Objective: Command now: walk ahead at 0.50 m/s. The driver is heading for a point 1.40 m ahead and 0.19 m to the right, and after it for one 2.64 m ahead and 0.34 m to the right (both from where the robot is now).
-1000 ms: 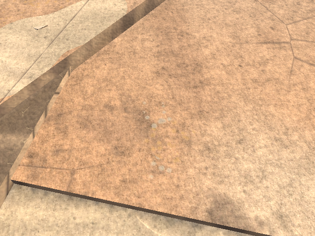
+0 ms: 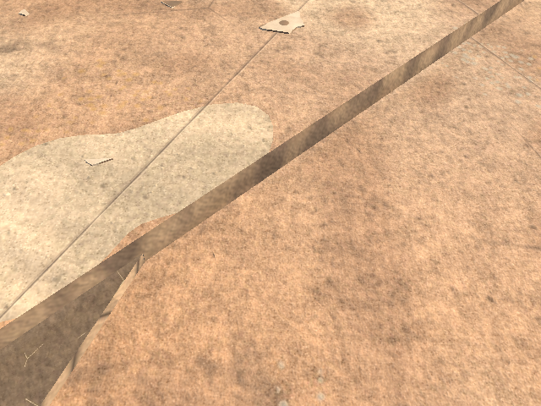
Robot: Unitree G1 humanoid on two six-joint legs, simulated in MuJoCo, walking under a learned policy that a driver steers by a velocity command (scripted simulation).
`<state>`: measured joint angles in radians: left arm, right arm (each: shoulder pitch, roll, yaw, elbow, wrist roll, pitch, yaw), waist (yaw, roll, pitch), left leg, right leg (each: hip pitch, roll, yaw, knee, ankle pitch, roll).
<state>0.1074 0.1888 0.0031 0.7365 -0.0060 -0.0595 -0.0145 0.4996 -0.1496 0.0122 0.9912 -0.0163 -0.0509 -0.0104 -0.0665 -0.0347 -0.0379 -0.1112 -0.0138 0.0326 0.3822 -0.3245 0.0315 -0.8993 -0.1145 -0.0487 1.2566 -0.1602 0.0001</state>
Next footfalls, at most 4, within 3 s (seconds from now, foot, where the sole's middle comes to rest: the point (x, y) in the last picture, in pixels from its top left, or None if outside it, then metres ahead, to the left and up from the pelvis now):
0.16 right None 0.29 -0.13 -0.74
0.72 left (206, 386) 0.55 0.12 -0.74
1.28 right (305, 286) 0.82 -0.15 -0.74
1.82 left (263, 204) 1.13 -0.05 -0.74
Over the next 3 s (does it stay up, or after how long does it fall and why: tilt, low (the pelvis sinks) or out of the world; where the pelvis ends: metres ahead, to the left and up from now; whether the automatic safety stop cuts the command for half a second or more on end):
stays up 1.38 -0.19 0.08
